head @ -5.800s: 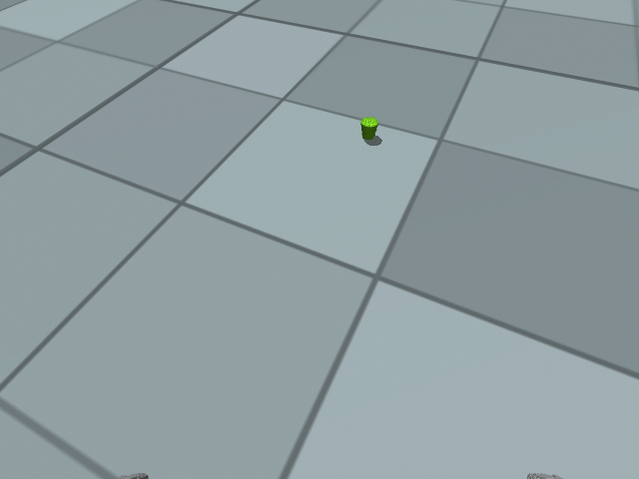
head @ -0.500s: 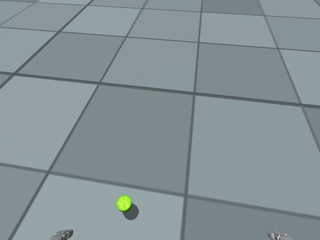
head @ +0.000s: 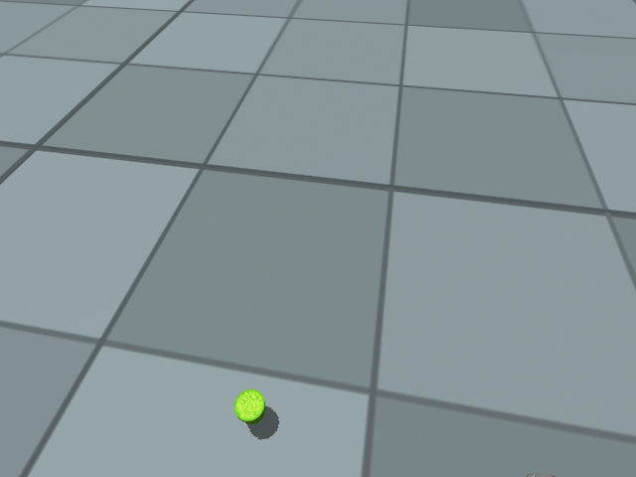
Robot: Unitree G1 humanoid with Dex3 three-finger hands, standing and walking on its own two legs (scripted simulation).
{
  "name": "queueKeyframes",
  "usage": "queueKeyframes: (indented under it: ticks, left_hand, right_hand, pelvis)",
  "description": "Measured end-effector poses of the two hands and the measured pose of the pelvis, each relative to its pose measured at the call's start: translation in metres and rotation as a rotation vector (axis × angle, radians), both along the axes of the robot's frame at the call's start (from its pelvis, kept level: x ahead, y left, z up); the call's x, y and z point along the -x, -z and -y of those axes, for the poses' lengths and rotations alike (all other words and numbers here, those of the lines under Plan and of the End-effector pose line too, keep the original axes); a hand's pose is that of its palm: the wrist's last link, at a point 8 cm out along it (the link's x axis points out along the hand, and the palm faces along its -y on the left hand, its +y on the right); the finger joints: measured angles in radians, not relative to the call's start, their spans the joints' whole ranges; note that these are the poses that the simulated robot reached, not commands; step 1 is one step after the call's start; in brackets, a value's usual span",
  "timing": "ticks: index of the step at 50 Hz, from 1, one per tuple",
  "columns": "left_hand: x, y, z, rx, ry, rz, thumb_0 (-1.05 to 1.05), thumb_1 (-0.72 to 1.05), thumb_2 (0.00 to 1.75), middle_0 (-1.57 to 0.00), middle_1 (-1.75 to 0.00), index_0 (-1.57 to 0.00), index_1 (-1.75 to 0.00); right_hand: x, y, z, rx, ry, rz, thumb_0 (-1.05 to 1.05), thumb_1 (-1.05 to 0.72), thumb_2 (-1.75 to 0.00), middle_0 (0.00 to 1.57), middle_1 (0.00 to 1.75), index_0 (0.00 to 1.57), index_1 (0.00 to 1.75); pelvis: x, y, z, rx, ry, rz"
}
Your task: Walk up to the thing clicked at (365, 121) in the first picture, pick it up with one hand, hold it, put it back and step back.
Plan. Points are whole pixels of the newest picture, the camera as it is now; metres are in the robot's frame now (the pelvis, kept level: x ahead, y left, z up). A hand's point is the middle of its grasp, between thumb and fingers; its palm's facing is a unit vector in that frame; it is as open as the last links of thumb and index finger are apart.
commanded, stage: walk up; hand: left
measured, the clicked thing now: (251, 409) +0.39 +0.23 -0.74
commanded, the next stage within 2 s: stand in 0.16 s
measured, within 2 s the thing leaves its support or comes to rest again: neither
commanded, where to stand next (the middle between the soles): +0.02 -0.01 m, yaw +0 degrees
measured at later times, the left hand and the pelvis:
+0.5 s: hand out of the picture +0.08 +0.25 -0.15, palm faces -0.01 -0.94 -0.34, open 7.4 cm; pelvis +0.00 +0.00 +0.00, yaw +0 degrees
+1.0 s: hand out of the picture +0.08 +0.24 -0.16, palm faces -0.02 -0.94 -0.34, open 7.4 cm; pelvis +0.00 -0.01 +0.00, yaw +0 degrees
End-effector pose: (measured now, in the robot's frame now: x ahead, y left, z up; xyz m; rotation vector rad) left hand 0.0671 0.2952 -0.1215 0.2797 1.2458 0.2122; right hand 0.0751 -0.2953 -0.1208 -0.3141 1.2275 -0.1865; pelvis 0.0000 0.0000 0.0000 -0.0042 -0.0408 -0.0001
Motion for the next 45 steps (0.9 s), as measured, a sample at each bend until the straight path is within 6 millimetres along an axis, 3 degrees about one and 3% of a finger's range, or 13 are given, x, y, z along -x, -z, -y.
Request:
queueKeyframes:
  ticks: [15, 36, 45]
  left_hand:
    - [-0.012, -0.004, 0.000, -0.009, 0.020, 0.031, 0.01, 0.91, 0.89, -0.20, -0.30, -0.20, -0.30]
    - [0.006, -0.003, 0.004, -0.019, 0.020, -0.015, 0.01, 0.91, 0.89, -0.20, -0.30, -0.20, -0.30]
    - [0.002, -0.002, 0.008, -0.016, 0.022, -0.011, 0.01, 0.91, 0.89, -0.20, -0.30, -0.20, -0.30]
  right_hand:
    - [-0.002, -0.002, 0.001, 0.004, 0.003, 0.013, 0.00, -0.90, -0.89, 0.20, 0.30, 0.20, 0.30]
    - [0.009, 0.002, 0.008, -0.005, 0.002, -0.031, 0.00, -0.90, -0.89, 0.20, 0.30, 0.20, 0.30]
    - [0.004, 0.001, 0.010, -0.002, 0.001, -0.023, 0.00, -0.90, -0.89, 0.20, 0.30, 0.20, 0.30]
  pelvis:
    - [-0.001, -0.001, 0.000, -0.004, 0.000, 0.003]
    - [0.000, -0.001, 0.007, -0.004, -0.004, -0.006]
    - [-0.003, -0.001, 0.009, -0.004, -0.002, -0.004]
